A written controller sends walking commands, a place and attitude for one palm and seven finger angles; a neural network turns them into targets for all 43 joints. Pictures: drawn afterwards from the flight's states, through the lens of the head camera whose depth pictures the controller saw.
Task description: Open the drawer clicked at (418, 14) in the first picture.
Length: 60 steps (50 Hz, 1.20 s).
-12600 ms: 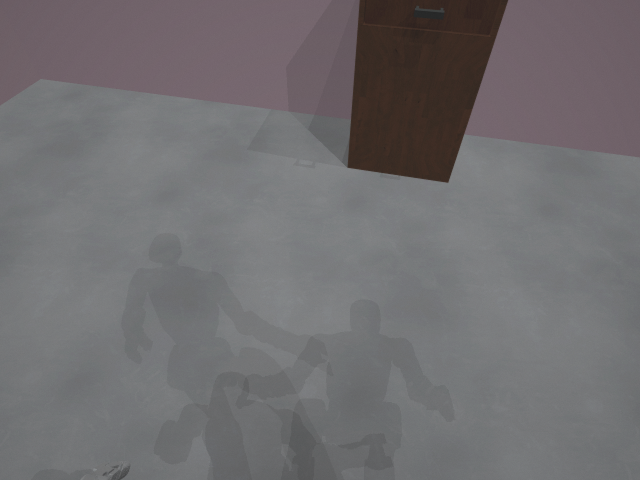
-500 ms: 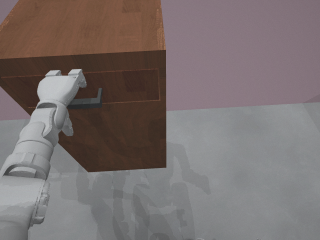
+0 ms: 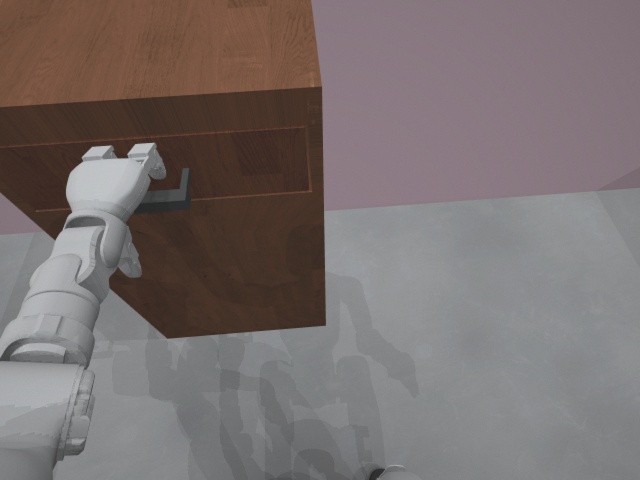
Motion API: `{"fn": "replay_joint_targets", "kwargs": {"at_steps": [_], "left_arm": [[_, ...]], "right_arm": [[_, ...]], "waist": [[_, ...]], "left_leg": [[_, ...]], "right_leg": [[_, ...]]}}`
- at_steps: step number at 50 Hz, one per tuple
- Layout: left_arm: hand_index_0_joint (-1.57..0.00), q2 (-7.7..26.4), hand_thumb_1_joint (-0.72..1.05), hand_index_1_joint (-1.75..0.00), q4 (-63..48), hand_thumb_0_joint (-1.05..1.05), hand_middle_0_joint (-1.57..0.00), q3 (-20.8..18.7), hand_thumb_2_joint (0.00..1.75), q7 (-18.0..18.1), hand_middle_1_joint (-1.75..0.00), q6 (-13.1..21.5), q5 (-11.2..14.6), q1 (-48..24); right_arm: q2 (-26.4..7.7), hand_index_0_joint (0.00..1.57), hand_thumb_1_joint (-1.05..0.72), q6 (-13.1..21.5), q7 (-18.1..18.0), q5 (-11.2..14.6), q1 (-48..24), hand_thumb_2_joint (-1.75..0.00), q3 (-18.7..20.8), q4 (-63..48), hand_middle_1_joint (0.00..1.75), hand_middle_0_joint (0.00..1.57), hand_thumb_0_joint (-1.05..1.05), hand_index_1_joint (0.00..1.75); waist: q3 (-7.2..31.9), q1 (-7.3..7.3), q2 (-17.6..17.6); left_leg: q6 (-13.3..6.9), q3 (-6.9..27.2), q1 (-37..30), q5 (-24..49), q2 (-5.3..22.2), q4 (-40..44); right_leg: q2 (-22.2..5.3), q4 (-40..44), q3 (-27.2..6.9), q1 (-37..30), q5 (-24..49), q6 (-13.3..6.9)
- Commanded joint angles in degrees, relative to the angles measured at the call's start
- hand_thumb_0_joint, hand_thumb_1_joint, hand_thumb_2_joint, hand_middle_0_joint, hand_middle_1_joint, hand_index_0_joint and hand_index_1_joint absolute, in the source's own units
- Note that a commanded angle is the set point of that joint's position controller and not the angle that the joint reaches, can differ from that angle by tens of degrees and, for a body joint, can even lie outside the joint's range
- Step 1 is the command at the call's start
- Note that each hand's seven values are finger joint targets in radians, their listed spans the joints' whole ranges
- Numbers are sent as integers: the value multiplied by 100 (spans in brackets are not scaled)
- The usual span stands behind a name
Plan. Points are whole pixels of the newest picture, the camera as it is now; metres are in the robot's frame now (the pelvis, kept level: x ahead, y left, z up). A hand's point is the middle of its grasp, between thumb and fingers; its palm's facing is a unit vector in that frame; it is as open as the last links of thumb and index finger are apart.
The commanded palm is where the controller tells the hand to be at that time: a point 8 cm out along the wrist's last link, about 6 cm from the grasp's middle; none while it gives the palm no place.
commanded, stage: lower the fingers behind the handle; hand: left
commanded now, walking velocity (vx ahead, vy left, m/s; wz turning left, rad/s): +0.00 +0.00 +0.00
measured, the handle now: (155, 189) +0.51 +0.25 +0.01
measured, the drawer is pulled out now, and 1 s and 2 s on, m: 0.00 0.00 0.00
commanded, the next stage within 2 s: lift the fingers back up to retry in 1.24 s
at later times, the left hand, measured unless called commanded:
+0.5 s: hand (133, 221) +0.45 +0.26 +0.02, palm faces -0.04 +0.01 -1.00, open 13.8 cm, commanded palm +0.43 +0.26 +0.06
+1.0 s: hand (135, 221) +0.45 +0.26 +0.02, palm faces -0.04 +0.05 -1.00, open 13.8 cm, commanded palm +0.44 +0.26 +0.04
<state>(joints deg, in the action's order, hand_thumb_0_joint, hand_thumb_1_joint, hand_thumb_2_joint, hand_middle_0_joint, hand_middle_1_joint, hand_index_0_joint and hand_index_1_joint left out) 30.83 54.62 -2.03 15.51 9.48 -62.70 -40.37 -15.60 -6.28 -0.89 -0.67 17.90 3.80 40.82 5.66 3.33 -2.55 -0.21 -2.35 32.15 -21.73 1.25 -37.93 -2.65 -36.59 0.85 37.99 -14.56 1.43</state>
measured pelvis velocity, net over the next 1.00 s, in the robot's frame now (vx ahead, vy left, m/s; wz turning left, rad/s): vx -0.03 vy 0.00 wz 0.00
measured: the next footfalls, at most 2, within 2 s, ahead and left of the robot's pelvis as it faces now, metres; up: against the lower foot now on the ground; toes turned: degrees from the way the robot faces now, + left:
none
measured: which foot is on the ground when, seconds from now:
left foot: down 0.00-1.00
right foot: down 0.00-1.00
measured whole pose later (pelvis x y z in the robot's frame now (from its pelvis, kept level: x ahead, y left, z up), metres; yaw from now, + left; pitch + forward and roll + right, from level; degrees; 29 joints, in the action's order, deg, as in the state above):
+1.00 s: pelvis -0.03 +0.00 -0.03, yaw +0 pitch +20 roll +0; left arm 32.9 61.4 1.2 18.5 6.6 -62.9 -48.0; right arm -16.8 -4.8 -1.0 -0.4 19.2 2.5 40.2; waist 7.3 4.7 -2.3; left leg -0.5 -2.1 45.4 -24.3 1.1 -49.3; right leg -2.9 -46.5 0.4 50.7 -16.1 1.5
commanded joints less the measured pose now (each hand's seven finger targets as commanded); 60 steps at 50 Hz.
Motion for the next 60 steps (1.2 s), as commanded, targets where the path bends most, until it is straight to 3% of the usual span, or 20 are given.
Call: {"fn": "replay_joint_targets", "kwargs": {"at_steps": [1,3,7,12,15,19,21,23,25,29,33,36,39,43,46,49,52,54,56,60], "left_arm": [[-30,1687,-50,-120,-1076,0,-30,-536,30,396,-120,-73,57,-2259],[-30,1451,-50,-120,-909,0,-30,-360,30,387,-120,-151,94,-2139],[-30,1456,-50,-120,-774,0,-30,-230,30,365,-120,-165,46,-2501],[-30,1634,-50,-120,-953,0,-30,-454,30,465,-120,20,15,-2479],[-30,1275,-50,-120,-675,0,-30,-251,30,496,-120,-63,24,-2323],[-30,1232,-50,-120,-681,0,-30,-189,30,569,-120,-157,-13,-2386],[-30,1342,-50,-120,-395,0,-30,-252,30,533,-120,-242,28,-2213],[-30,1136,-50,-120,-280,0,-30,-46,30,499,-120,-303,17,-2285],[-30,1409,-50,-120,-175,0,-30,-237,30,467,-120,-321,39,-2252],[-30,1190,-50,-120,-31,0,-30,-30,30,388,-120,-326,17,-2165],[-30,1369,-50,-120,204,0,-30,-114,30,303,-120,-301,33,-2077],[-30,1211,-50,-120,237,0,-30,21,30,266,-120,-262,23,-2085],[-30,1093,-50,-120,277,0,-30,87,30,264,-120,-271,21,-2016],[-30,1219,-50,-120,433,0,-30,124,30,226,-120,-334,57,-2222],[-30,1502,-50,-120,376,0,-30,-49,30,204,-120,-355,49,-2284],[-30,1256,-50,-120,440,0,-30,139,30,155,-120,-392,76,-2275],[-30,1496,-50,-120,594,0,-30,51,30,109,-120,-421,105,-2419],[-30,1352,-50,-120,526,0,-30,195,30,75,-120,-397,95,-2571],[-30,1504,-50,-120,518,0,-30,102,30,42,-120,-358,104,-2627],[-30,1415,-50,-120,485,0,-30,130,30,-19,-120,-317,134,-2583]], "right_arm": [[-891,20,-90,156,-50,-63,568,-90,337,-357,30,20,0,30],[-883,20,-90,150,-41,-50,566,-90,338,-369,30,20,0,30],[-927,20,-90,162,-84,-26,592,-90,311,-328,30,20,0,30],[-907,20,-90,181,-78,-109,659,-90,332,-276,30,20,0,30],[-904,20,-90,175,-31,-102,683,-90,336,-257,30,20,0,30],[-907,20,-90,167,2,-113,708,-90,350,-246,30,20,0,30],[-948,20,-90,134,5,-101,707,-90,312,-211,30,20,0,30],[-940,20,-90,146,-7,-75,691,-90,301,-232,30,20,0,30],[-998,20,-90,130,-25,-78,676,-90,272,-228,30,20,0,30],[-961,20,-90,163,-36,-68,744,-90,265,-264,30,20,0,30],[-1008,20,-90,183,-67,-49,776,-90,230,-285,30,20,0,30],[-989,20,-90,205,-59,-53,832,-90,231,-308,30,20,0,30],[-983,20,-90,230,-69,-44,854,-90,241,-328,30,20,0,30],[-1031,20,-90,262,-92,-9,861,-90,197,-332,30,20,0,30],[-1052,20,-90,265,-112,-14,917,-90,190,-344,30,20,0,30],[-1021,20,-90,281,-119,12,925,-90,179,-376,30,20,0,30],[-1066,20,-90,307,-163,40,929,-90,140,-366,30,20,0,30],[-1038,20,-90,339,-174,43,944,-90,130,-409,30,20,0,30],[-1053,20,-90,348,-180,43,1000,-90,125,-399,30,20,0,30],[-1044,20,-90,372,-183,49,1003,-90,130,-440,30,20,0,30]], "waist": [[2546,-38,-60],[2395,5,68],[2163,158,171],[2622,64,-168],[2390,125,-46],[2501,117,-90],[2354,130,90],[2067,194,161],[2128,160,260],[2086,177,227],[1957,190,457],[1971,213,297],[1960,255,436],[1732,349,530],[2028,297,413],[1977,345,449],[1772,407,578],[1820,426,409],[1967,430,422],[1958,405,434]], "left_leg": [[-155,-5,-627,2809,-246,181],[-154,-28,-557,2655,-250,179],[-176,21,-431,2191,-254,193],[-142,71,-608,2633,-238,-9],[-110,117,-501,2757,-209,-78],[-117,91,-453,2569,-217,-107],[-134,73,-244,2354,-229,-113],[-144,57,-103,2033,-240,-59],[-164,56,8,1898,-252,-77],[-163,25,96,1727,-263,-127],[-190,20,398,1405,-276,-201],[-179,18,440,1355,-273,-280],[-186,17,548,1263,-264,-364],[-208,13,866,795,-281,-418],[-218,14,851,827,-297,-475],[-214,20,872,755,-293,-485],[-236,28,1080,396,-302,-490],[-236,41,1024,369,-304,-475],[-243,51,1023,416,-299,-523],[-241,36,1069,395,-304,-550]], "right_leg": [[363,-75,99,-1866,2050,-312],[372,-35,112,-1791,1981,-296],[370,8,114,-1534,1618,-295],[367,-200,107,-1457,1764,-318],[391,-233,166,-1221,1701,-328],[382,-258,143,-1220,1673,-323],[383,-265,133,-1221,1610,-315],[381,-203,156,-1107,1417,-313],[371,-228,120,-1160,1351,-319],[369,-258,123,-1031,1243,-309],[358,-313,96,-929,1047,-294],[361,-381,103,-760,980,-305],[364,-434,109,-643,923,-296],[344,-433,79,-447,551,-269],[335,-497,42,-533,582,-268],[349,-500,68,-443,515,-262],[329,-448,32,-340,194,-231],[333,-465,55,-264,126,-248],[334,-507,38,-299,180,-243],[341,-513,39,-284,181,-248]]}}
